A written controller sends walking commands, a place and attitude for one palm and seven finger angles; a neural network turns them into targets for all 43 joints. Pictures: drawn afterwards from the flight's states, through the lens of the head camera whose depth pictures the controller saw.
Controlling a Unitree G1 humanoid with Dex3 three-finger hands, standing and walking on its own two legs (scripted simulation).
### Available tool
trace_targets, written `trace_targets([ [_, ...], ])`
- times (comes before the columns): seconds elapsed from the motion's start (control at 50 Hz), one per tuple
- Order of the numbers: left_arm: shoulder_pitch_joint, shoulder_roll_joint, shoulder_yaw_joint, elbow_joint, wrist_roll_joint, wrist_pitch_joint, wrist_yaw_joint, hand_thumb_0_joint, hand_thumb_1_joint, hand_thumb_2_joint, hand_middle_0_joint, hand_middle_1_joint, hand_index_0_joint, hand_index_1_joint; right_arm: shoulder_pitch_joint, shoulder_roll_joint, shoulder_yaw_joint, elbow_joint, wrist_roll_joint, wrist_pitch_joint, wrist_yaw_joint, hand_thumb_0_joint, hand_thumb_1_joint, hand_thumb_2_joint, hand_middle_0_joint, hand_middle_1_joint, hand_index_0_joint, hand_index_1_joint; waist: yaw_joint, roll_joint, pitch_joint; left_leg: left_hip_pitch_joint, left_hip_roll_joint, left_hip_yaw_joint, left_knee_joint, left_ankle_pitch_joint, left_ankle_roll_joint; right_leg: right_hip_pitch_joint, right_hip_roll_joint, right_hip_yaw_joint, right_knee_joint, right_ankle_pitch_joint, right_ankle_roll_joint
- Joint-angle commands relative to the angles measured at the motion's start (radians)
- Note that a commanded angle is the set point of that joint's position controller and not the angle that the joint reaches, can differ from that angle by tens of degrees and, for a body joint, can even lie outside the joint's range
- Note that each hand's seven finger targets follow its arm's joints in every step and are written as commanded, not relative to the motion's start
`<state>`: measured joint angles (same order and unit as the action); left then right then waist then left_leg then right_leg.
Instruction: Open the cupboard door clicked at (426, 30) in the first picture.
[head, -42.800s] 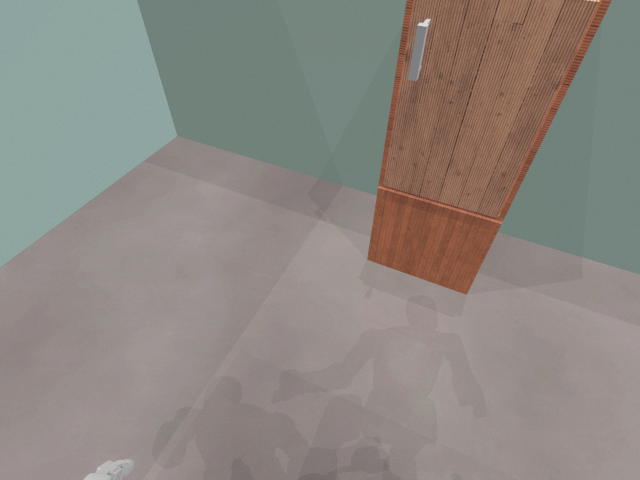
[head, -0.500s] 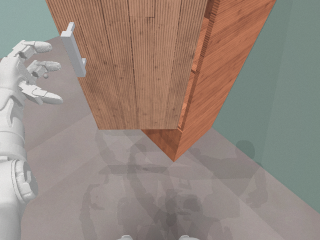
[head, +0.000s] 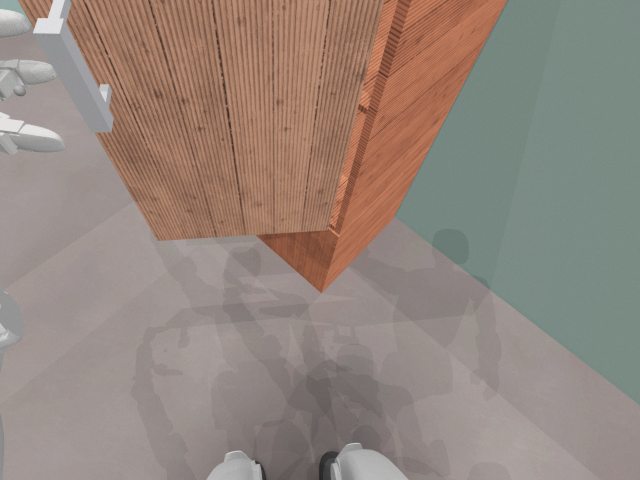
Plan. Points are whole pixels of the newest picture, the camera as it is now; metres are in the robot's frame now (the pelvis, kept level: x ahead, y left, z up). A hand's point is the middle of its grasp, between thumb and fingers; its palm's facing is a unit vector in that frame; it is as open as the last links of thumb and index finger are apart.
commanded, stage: move the hooked fingers beside the handle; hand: left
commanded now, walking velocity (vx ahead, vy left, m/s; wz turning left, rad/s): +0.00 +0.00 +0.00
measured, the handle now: (82, 68) +0.56 +0.21 +0.14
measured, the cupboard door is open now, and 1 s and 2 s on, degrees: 49 49 49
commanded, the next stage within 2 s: slide the fingers in behind the handle in 1.26 s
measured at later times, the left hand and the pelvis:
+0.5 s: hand (11, 121) +0.48 +0.27 +0.14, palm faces +0.03 -1.00 +0.00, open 14.0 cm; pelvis +0.01 +0.01 +0.00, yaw +0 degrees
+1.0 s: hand (28, 95) +0.51 +0.25 +0.15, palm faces +0.01 -1.00 +0.01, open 14.0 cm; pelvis +0.00 +0.00 +0.00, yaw -1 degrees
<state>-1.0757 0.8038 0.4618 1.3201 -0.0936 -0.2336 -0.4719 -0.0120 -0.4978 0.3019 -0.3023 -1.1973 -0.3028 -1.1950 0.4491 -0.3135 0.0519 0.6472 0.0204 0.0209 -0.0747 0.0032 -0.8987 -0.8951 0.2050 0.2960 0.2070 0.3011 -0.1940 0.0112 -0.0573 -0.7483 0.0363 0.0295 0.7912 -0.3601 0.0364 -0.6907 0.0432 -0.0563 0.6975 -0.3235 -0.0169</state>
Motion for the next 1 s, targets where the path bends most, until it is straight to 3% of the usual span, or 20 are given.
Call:
trace_targets([
  [0.0, -0.352, 0.284, 0.058, -0.235, -0.037, -0.052, -0.017, 0.0, -0.5, 0.3, -0.3, -1.2, -0.3, -1.2, 0.185, -0.19, -0.072, -0.054, -0.009, 0.002, -0.003, 0.0, -0.9, -0.9, 0.2, 0.3, 0.2, 0.3, 0.034, 0.166, -0.519, 0.44, 0.002, -0.079, -0.042, 0.491, -0.005, 0.133, 0.013, 0.027, -0.04, 0.362, 0.004],
  [0.06, -0.351, 0.292, 0.068, -0.265, -0.036, -0.047, -0.008, 0.0, -0.5, 0.3, -0.3, -1.2, -0.3, -1.2, 0.183, -0.187, -0.076, -0.065, -0.009, 0.017, 0.003, 0.0, -0.9, -0.9, 0.2, 0.3, 0.2, 0.3, 0.035, 0.146, -0.478, 0.406, 0.0, -0.073, -0.048, 0.476, 0.001, 0.151, 0.015, 0.025, -0.043, 0.374, 0.006],
  [0.12, -0.313, 0.295, 0.094, -0.38, -0.038, -0.077, 0.01, 0.0, -0.5, 0.3, -0.3, -1.2, -0.3, -1.2, 0.179, -0.178, -0.085, -0.079, -0.011, 0.027, 0.013, 0.0, -0.9, -0.9, 0.2, 0.3, 0.2, 0.3, 0.066, 0.238, -0.551, 0.519, 0.009, -0.082, -0.032, 0.642, -0.017, 0.144, 0.02, 0.02, -0.029, 0.423, 0.0],
  [0.16, -0.274, 0.264, 0.092, -0.437, -0.049, -0.089, 0.02, 0.0, -0.5, 0.3, -0.3, -1.2, -0.3, -1.2, 0.167, -0.172, -0.088, -0.084, -0.011, 0.031, 0.025, 0.0, -0.9, -0.9, 0.2, 0.3, 0.2, 0.3, 0.077, 0.27, -0.562, 0.567, 0.015, -0.087, -0.028, 0.696, -0.026, 0.13, 0.025, 0.016, -0.032, 0.416, -0.001],
  [0.18, -0.268, 0.221, 0.066, -0.46, -0.062, -0.092, 0.019, 0.0, -0.5, 0.3, -0.3, -1.2, -0.3, -1.2, 0.166, -0.17, -0.09, -0.085, -0.011, 0.033, 0.027, 0.0, -0.9, -0.9, 0.2, 0.3, 0.2, 0.3, 0.067, 0.252, -0.555, 0.587, 0.019, -0.093, -0.025, 0.745, -0.029, 0.125, 0.029, 0.009, -0.031, 0.427, -0.004],
  [0.2, -0.228, 0.218, 0.083, -0.456, -0.073, -0.082, 0.02, 0.0, -0.5, 0.3, -0.3, -1.2, -0.3, -1.2, 0.163, -0.17, -0.095, -0.083, -0.008, 0.036, 0.03, 0.0, -0.9, -0.9, 0.2, 0.3, 0.2, 0.3, 0.073, 0.232, -0.549, 0.592, 0.024, -0.094, -0.027, 0.757, -0.03, 0.123, 0.03, 0.008, -0.036, 0.429, 0.0],
  [0.26, -0.173, 0.157, 0.047, -0.395, -0.091, -0.031, 0.009, 0.0, -0.5, 0.3, -0.3, -1.2, -0.3, -1.2, 0.141, -0.169, -0.092, -0.09, 0.0, 0.039, 0.033, 0.0, -0.9, -0.9, 0.2, 0.3, 0.2, 0.3, 0.069, 0.159, -0.448, 0.5, 0.015, -0.076, -0.051, 0.648, -0.012, 0.151, 0.024, 0.007, -0.051, 0.424, 0.004],
  [0.32, -0.143, 0.194, 0.07, -0.356, -0.079, 0.001, 0.013, 0.0, -0.5, 0.3, -0.3, -1.2, -0.3, -1.2, 0.135, -0.171, -0.09, -0.099, 0.004, 0.042, 0.029, 0.0, -0.9, -0.9, 0.2, 0.3, 0.2, 0.3, 0.075, 0.114, -0.405, 0.445, 0.007, -0.067, -0.06, 0.605, -0.004, 0.176, 0.017, 0.011, -0.048, 0.437, 0.005],
  [0.36, -0.193, 0.132, 0.009, -0.373, -0.071, -0.009, 0.02, 0.0, -0.5, 0.3, -0.3, -1.2, -0.3, -1.2, 0.118, -0.163, -0.087, -0.104, 0.004, 0.039, 0.028, 0.0, -0.9, -0.9, 0.2, 0.3, 0.2, 0.3, 0.053, 0.117, -0.363, 0.429, 0.003, -0.063, -0.065, 0.536, -0.001, 0.149, 0.015, 0.013, -0.053, 0.402, 0.006],
  [0.44, -0.311, 0.164, 0.032, -0.413, -0.072, -0.081, 0.044, 0.0, -0.5, 0.3, -0.3, -1.2, -0.3, -1.2, 0.11, -0.165, -0.082, -0.093, 0.0, 0.029, 0.021, 0.0, -0.9, -0.9, 0.2, 0.3, 0.2, 0.3, 0.038, 0.136, -0.421, 0.472, 0.004, -0.083, -0.059, 0.487, -0.011, 0.133, 0.016, 0.019, -0.043, 0.352, 0.001],
  [0.48, -0.373, 0.11, -0.017, -0.42, -0.082, -0.106, 0.041, 0.0, -0.5, 0.3, -0.3, -1.2, -0.3, -1.2, 0.099, -0.161, -0.078, -0.083, 0.001, 0.02, 0.013, 0.0, -0.9, -0.9, 0.2, 0.3, 0.2, 0.3, 0.013, 0.147, -0.422, 0.49, 0.002, -0.084, -0.053, 0.468, -0.008, 0.116, 0.013, 0.02, -0.045, 0.338, 0.0],
  [0.5, -0.378, 0.151, 0.012, -0.4, -0.075, -0.112, 0.042, 0.0, -0.5, 0.3, -0.3, -1.2, -0.3, -1.2, 0.097, -0.165, -0.078, -0.071, -0.001, 0.016, 0.012, 0.0, -0.9, -0.9, 0.2, 0.3, 0.2, 0.3, 0.027, 0.167, -0.436, 0.494, 0.002, -0.093, -0.051, 0.453, -0.013, 0.112, 0.012, 0.023, -0.043, 0.32, -0.002],
  [0.58, -0.39, 0.118, -0.045, -0.259, -0.055, -0.073, 0.04, 0.0, -0.5, 0.3, -0.3, -1.2, -0.3, -1.2, 0.088, -0.169, -0.063, -0.059, 0.006, 0.005, -0.002, 0.0, -0.9, -0.9, 0.2, 0.3, 0.2, 0.3, -0.006, 0.12, -0.33, 0.391, -0.007, -0.095, -0.064, 0.296, 0.001, 0.075, 0.001, 0.023, -0.059, 0.225, 0.0],
  [0.62, -0.385, 0.15, -0.04, -0.205, -0.036, -0.05, 0.043, 0.0, -0.5, 0.3, -0.3, -1.2, -0.3, -1.2, 0.092, -0.176, -0.059, -0.061, 0.007, -0.001, -0.004, 0.0, -0.9, -0.9, 0.2, 0.3, 0.2, 0.3, 0.001, 0.119, -0.323, 0.356, -0.008, -0.1, -0.069, 0.251, 0.0, 0.064, -0.003, 0.024, -0.057, 0.187, 0.0],
  [0.68, -0.421, 0.168, -0.033, -0.208, -0.036, -0.053, 0.05, 0.0, -0.5, 0.3, -0.3, -1.2, -0.3, -1.2, 0.109, -0.178, -0.055, -0.066, 0.002, -0.008, -0.008, 0.0, -0.9, -0.9, 0.2, 0.3, 0.2, 0.3, -0.009, 0.112, -0.361, 0.347, -0.009, -0.1, -0.058, 0.268, 0.003, 0.075, -0.004, 0.026, -0.047, 0.2, 0.001],
  [0.72, -0.451, 0.243, 0.013, -0.238, -0.033, -0.071, 0.051, 0.0, -0.5, 0.3, -0.3, -1.2, -0.3, -1.2, 0.118, -0.185, -0.056, -0.068, 0.0, -0.011, -0.008, 0.0, -0.9, -0.9, 0.2, 0.3, 0.2, 0.3, -0.003, 0.116, -0.429, 0.347, -0.008, -0.096, -0.047, 0.283, 0.004, 0.111, -0.002, 0.04, -0.041, 0.227, 0.007],
  [0.8, -0.491, 0.245, 0.013, -0.307, -0.021, -0.115, 0.048, 0.0, -0.5, 0.3, -0.3, -1.2, -0.3, -1.2, 0.133, -0.18, -0.063, -0.064, -0.005, -0.012, -0.004, 0.0, -0.9, -0.9, 0.2, 0.3, 0.2, 0.3, 0.007, 0.221, -0.518, 0.433, -0.003, -0.105, -0.034, 0.343, -0.01, 0.083, 0.005, 0.032, -0.027, 0.233, 0.001],
  [0.86, -0.388, 0.298, 0.068, -0.261, -0.026, -0.1, 0.043, 0.0, -0.5, 0.3, -0.3, -1.2, -0.3, -1.2, 0.143, -0.184, -0.063, -0.069, -0.003, -0.002, 0.0, 0.0, -0.9, -0.9, 0.2, 0.3, 0.2, 0.3, 0.035, 0.182, -0.506, 0.396, -0.002, -0.095, -0.043, 0.348, -0.007, 0.129, 0.01, 0.031, -0.031, 0.254, 0.0],
  [0.88, -0.356, 0.281, 0.066, -0.253, -0.037, -0.091, 0.037, 0.0, -0.5, 0.3, -0.3, -1.2, -0.3, -1.2, 0.152, -0.183, -0.063, -0.073, -0.005, 0.001, 0.001, 0.0, -0.9, -0.9, 0.2, 0.3, 0.2, 0.3, 0.041, 0.153, -0.511, 0.383, -0.006, -0.09, -0.045, 0.372, -0.002, 0.16, 0.013, 0.029, -0.03, 0.284, -0.001],
  [0.98, -0.277, 0.267, 0.042, -0.207, -0.025, -0.035, 0.021, 0.0, -0.5, 0.3, -0.3, -1.2, -0.3, -1.2, 0.154, -0.184, -0.064, -0.088, 0.002, 0.022, 0.0, 0.0, -0.9, -0.9, 0.2, 0.3, 0.2, 0.3, 0.037, 0.098, -0.375, 0.276, -0.011, -0.065, -0.064, 0.304, 0.012, 0.163, 0.011, 0.031, -0.053, 0.276, 0.004],
])
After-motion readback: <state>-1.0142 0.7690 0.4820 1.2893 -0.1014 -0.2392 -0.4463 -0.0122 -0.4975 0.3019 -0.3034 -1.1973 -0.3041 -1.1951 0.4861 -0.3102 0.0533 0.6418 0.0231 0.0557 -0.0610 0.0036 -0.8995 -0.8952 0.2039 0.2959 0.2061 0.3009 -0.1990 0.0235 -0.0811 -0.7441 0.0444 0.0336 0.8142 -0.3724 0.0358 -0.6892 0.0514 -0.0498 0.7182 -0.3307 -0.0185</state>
